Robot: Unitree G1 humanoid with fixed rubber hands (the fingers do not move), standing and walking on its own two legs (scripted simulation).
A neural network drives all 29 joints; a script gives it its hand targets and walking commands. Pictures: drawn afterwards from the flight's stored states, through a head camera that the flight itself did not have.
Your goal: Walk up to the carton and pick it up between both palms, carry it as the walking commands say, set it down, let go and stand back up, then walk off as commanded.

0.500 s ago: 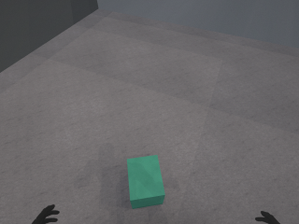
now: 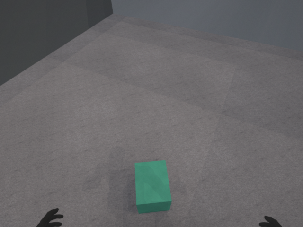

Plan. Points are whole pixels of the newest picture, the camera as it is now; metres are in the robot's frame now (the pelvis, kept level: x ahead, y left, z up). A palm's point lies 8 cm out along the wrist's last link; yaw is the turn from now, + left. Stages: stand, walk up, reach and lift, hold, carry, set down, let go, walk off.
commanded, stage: walk up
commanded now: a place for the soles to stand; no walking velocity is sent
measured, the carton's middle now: (152, 186) +0.44 +0.02 -0.67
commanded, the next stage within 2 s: reach and lift in 0.20 s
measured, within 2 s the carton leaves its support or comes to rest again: neither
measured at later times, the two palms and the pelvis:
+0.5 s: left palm (51, 221) +0.16 +0.30 -0.10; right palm (261, 216) +0.17 -0.29 -0.10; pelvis -0.02 -0.01 -0.02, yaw +0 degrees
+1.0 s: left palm (79, 186) +0.27 +0.27 -0.15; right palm (224, 177) +0.30 -0.24 -0.16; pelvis -0.07 +0.00 -0.07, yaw +0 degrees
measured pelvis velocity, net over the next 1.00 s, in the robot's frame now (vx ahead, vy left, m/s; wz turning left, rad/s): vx -0.07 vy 0.00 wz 0.01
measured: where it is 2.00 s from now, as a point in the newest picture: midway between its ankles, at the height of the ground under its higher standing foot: outside the picture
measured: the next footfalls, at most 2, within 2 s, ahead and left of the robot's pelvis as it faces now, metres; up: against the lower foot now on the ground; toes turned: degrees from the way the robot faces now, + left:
none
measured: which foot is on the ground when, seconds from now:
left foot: down 0.00-1.00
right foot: down 0.00-1.00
